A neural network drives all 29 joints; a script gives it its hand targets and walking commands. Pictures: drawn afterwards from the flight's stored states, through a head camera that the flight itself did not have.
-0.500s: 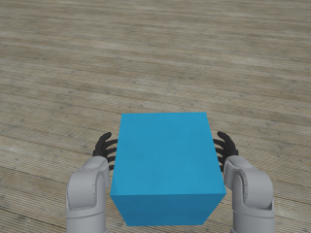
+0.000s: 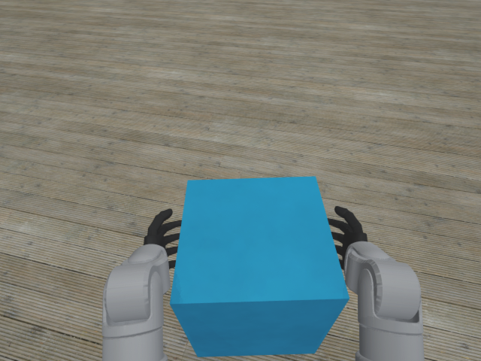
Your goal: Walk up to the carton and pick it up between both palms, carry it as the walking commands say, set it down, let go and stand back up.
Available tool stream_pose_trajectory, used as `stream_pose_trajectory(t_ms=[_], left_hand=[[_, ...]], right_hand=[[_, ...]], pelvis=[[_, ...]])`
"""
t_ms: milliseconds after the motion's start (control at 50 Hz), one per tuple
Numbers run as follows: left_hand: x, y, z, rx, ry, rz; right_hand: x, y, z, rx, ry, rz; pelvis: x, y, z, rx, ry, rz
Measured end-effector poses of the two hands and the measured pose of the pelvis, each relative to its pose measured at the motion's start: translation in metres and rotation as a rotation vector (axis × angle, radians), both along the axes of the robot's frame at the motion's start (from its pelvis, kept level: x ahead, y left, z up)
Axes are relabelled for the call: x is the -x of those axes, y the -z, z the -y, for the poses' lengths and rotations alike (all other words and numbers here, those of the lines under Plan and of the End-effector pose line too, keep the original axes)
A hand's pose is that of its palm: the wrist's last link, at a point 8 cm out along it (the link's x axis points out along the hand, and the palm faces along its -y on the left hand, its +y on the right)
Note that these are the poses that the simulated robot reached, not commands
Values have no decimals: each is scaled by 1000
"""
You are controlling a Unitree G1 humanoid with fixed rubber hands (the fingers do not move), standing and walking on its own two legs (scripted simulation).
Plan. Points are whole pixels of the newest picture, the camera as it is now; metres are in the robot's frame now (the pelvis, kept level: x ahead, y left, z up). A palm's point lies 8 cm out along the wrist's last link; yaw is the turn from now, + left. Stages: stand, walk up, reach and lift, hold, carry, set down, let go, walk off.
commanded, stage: carry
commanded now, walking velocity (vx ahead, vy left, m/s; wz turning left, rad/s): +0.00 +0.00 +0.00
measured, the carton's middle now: (253, 270) +0.28 +0.00 +0.02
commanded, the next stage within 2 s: hold in 0.86 s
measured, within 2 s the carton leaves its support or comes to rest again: neither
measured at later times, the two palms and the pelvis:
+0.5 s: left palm (162, 244) +0.28 +0.15 +0.09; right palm (355, 246) +0.28 -0.15 +0.09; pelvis +0.01 +0.00 +0.00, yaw +0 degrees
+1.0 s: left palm (175, 254) +0.30 +0.14 +0.03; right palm (347, 252) +0.30 -0.16 +0.04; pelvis +0.01 -0.01 +0.00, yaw -1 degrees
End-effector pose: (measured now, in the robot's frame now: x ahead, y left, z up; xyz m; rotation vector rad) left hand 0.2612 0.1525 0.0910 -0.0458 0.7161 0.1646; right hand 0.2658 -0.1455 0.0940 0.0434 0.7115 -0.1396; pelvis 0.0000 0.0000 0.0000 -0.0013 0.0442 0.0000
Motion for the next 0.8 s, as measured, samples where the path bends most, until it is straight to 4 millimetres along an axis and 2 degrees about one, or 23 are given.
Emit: stream_pose_trajectory(t_ms=[800], left_hand=[[-25, 0, 7, -2, 9, 3]], right_hand=[[-21, 2, 8, -2, 12, 5]], pelvis=[[-20, 0, 4, 1, -1, 1]])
